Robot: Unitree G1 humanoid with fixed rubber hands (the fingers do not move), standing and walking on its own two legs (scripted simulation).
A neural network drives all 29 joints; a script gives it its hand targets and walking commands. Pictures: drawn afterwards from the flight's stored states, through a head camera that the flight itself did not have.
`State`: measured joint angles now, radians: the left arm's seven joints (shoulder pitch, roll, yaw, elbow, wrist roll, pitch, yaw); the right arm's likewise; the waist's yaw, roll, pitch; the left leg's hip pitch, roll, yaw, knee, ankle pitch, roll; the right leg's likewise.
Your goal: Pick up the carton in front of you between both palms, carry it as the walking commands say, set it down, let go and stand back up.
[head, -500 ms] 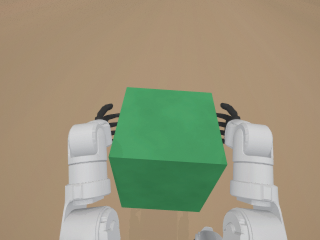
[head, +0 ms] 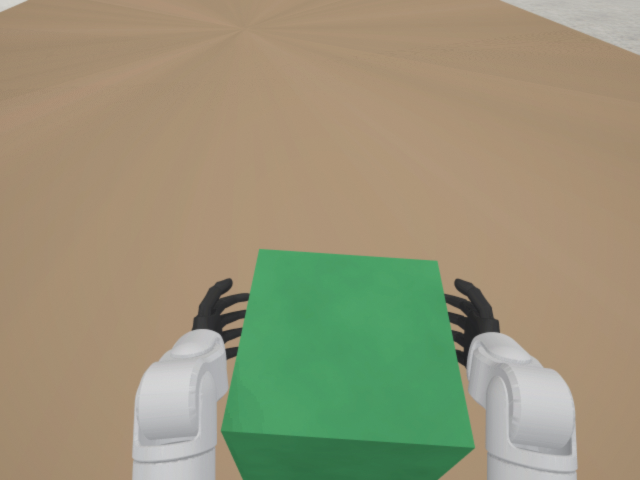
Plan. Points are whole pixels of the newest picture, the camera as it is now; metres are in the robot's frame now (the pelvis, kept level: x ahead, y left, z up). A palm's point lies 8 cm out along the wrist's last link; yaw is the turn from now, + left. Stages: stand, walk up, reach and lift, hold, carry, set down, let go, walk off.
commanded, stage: carry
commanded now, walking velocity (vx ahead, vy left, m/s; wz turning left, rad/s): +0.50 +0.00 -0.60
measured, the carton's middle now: (338, 382) +0.26 +0.00 +0.03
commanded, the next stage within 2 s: none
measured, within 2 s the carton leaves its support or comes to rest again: neither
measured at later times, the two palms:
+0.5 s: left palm (299, 191) +0.58 +0.06 +0.10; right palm (480, 219) +0.48 -0.22 +0.11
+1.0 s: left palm (308, 121) +0.85 +0.06 +0.10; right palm (441, 123) +0.84 -0.24 +0.10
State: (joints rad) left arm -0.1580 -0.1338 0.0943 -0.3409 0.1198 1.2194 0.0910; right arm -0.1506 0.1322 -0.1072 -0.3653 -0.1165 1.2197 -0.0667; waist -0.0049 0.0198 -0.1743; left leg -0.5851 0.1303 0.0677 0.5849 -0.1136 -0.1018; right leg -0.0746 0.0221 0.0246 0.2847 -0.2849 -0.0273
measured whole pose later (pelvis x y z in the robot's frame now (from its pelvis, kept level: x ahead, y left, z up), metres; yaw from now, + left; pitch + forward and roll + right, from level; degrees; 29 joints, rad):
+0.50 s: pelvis +0.28 +0.01 +0.00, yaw -17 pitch +4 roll -1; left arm -0.15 -0.13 0.08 -0.37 0.13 1.24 0.10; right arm -0.14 0.13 -0.11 -0.36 -0.09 1.20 -0.06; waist -0.05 -0.01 -0.15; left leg 0.03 0.15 0.39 0.27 -0.32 -0.08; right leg -0.58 -0.08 -0.17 0.61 -0.08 -0.03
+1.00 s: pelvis +0.59 -0.08 -0.01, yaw -4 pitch +3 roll +2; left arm -0.12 -0.13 0.09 -0.39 0.10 1.20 0.09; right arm -0.14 0.13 -0.08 -0.41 -0.13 1.22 -0.07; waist 0.01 0.01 -0.12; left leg -0.62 0.08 0.20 0.64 -0.01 0.05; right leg 0.11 -0.11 -0.39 0.24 -0.37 0.06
